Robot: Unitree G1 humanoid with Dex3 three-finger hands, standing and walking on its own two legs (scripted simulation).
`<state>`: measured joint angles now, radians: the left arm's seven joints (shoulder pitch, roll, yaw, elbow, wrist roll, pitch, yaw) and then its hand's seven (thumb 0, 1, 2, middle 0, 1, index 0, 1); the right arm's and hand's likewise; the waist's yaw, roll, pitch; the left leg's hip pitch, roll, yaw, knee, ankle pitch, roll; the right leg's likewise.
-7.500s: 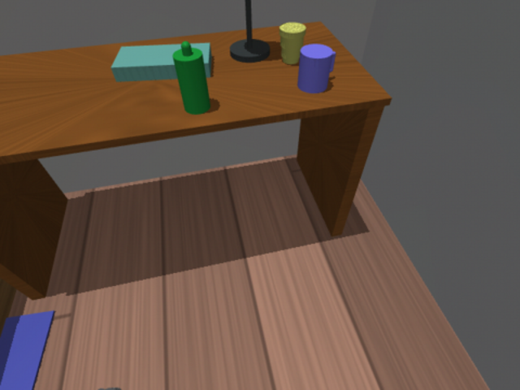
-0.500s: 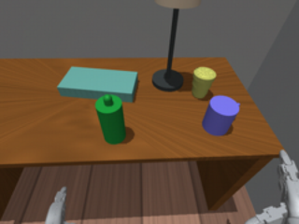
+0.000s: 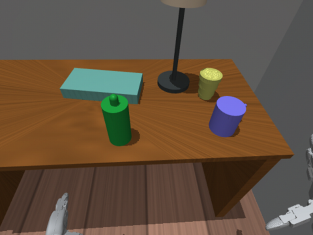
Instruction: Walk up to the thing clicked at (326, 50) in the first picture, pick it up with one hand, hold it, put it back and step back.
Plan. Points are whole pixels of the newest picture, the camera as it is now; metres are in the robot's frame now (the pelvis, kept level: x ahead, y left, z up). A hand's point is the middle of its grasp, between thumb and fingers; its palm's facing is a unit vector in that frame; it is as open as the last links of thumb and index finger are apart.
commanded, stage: rise first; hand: right
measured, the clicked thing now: (229, 115) +0.47 -0.24 +0.02
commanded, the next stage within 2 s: go down in 0.40 s
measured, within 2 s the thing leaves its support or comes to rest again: neither
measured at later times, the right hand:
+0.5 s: hand (299, 183) +0.19 -0.26 +0.13, palm faces +0.36 +0.83 -0.43, open 17.7 cm
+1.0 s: hand (306, 163) +0.23 -0.30 +0.13, palm faces +0.35 +0.87 -0.33, open 17.3 cm
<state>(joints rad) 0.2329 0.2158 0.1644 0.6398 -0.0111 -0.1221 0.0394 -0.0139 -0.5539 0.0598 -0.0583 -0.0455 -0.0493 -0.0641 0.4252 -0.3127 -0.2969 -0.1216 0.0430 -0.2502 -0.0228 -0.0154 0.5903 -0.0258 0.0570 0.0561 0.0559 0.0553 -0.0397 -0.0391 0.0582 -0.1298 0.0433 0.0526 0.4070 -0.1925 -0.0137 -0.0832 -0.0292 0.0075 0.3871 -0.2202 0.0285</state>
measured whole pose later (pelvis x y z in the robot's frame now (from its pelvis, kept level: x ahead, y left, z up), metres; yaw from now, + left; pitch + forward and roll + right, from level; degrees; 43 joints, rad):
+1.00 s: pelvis +0.01 +0.00 +0.00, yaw +0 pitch -3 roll +0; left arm 0.18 0.21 0.16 0.70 0.00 -0.12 0.08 -0.01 -0.54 0.05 -0.06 -0.06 -0.07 -0.06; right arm 0.24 -0.37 -0.48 0.02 0.14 -0.31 0.16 -0.01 0.50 -0.06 0.05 0.06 0.06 0.06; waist -0.02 -0.02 0.02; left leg -0.16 0.04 0.06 0.43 -0.22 -0.02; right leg -0.12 -0.03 0.01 0.43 -0.25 0.03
